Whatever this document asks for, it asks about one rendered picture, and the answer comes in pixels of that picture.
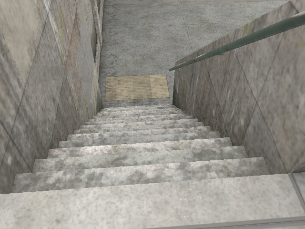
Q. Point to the stairs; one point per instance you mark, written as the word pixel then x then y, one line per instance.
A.
pixel 138 145

